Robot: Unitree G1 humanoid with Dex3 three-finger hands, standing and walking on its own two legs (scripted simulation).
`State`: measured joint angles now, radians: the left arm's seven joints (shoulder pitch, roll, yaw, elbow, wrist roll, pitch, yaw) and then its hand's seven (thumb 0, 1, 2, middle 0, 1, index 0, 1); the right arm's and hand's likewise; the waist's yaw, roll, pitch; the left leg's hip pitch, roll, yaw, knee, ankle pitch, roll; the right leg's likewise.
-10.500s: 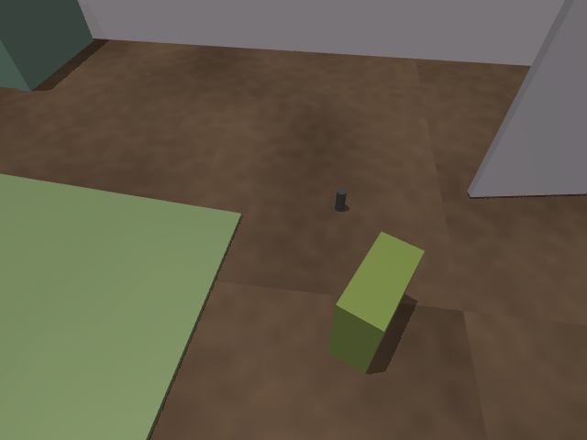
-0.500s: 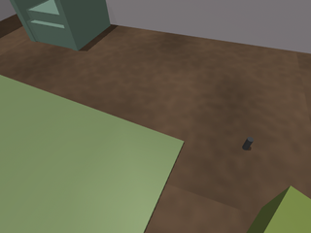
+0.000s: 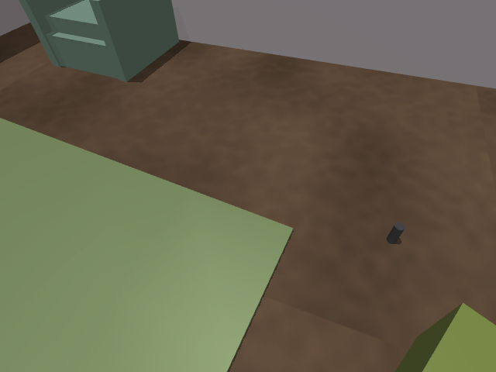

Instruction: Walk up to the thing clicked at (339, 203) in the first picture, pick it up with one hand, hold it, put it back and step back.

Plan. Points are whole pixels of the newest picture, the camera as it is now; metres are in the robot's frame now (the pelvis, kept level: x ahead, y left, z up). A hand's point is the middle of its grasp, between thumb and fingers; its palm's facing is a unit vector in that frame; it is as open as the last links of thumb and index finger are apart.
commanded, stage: stand
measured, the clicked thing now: (395, 233) +0.83 -0.64 -0.73
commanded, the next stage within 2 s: walk up in 1.36 s
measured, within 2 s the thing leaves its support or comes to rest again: neither
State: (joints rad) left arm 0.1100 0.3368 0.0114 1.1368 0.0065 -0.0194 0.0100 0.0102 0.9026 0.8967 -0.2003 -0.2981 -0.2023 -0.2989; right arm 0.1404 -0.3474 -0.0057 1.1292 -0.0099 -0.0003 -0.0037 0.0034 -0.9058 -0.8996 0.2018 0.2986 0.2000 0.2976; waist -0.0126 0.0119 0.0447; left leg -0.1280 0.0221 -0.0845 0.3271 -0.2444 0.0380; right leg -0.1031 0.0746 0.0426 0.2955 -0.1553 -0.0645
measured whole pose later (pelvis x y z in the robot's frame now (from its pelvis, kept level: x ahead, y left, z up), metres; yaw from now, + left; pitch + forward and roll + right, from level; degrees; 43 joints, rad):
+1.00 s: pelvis -0.01 -0.01 +0.00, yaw +1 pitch -3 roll +1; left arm 0.12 0.34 0.02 1.15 0.01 -0.01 0.01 0.01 0.90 0.90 -0.20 -0.30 -0.20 -0.30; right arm 0.17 -0.35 0.00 1.11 -0.01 0.00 -0.01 0.00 -0.91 -0.90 0.20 0.30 0.20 0.30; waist -0.01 0.02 0.05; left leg -0.13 0.02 -0.11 0.33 -0.24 0.03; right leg -0.09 0.08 0.02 0.29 -0.15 -0.07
